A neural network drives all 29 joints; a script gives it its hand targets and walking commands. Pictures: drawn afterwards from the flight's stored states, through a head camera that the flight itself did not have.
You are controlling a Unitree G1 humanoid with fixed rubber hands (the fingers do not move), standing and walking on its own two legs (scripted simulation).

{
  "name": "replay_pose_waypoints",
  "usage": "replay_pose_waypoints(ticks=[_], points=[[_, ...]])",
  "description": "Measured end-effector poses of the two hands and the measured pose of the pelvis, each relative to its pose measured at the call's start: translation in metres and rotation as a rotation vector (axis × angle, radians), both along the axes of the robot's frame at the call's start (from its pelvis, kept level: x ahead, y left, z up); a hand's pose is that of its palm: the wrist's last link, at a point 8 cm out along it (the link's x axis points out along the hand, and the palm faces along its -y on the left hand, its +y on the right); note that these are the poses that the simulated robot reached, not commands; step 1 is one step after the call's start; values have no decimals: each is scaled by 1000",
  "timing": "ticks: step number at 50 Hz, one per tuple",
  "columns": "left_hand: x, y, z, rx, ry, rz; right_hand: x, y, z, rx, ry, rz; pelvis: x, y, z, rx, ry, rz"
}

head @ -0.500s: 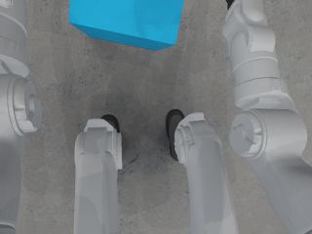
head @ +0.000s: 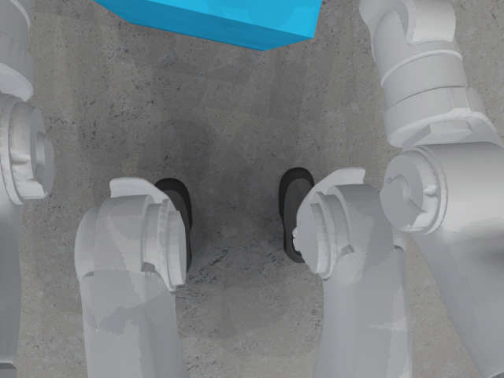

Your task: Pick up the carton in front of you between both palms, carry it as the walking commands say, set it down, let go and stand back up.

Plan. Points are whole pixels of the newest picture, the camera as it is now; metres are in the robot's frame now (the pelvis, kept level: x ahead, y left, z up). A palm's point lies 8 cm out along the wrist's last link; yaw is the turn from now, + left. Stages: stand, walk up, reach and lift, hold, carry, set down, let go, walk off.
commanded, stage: reach and lift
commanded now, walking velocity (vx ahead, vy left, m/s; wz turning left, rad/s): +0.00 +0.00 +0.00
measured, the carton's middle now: out of the picture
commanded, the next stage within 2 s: none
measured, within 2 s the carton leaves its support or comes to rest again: leaves its support in 0.66 s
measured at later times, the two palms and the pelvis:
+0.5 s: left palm out of the picture +0.58 +0.20 -0.17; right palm out of the picture +0.56 -0.11 -0.17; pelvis +0.00 +0.00 +0.00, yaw +0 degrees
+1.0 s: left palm out of the picture +0.52 +0.20 +0.00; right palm out of the picture +0.51 -0.10 +0.00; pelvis -0.01 -0.01 +0.07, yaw +4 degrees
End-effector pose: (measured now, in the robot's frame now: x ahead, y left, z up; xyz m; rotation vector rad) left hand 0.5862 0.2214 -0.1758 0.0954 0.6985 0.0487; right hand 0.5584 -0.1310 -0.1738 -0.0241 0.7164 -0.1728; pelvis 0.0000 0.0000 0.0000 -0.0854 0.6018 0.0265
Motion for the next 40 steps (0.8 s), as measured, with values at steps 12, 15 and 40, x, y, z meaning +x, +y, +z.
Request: replay_pose_waypoints(ticks=[12, 15, 40], points=[[-8, -18, 5, -29, 22, -39, -8, 11, 5, 19, 14, 20, -8, -1, 5, -4, -7, 5], [-8, -23, 5, -28, 27, -45, -6, 24, 6, 31, 12, 30, -10, 0, 6, -3, -18, 5], [-34, -18, 68, -19, 0, 32, -14, 34, 71, 45, -29, -33, 2, -4, 19, 11, 62, 28]])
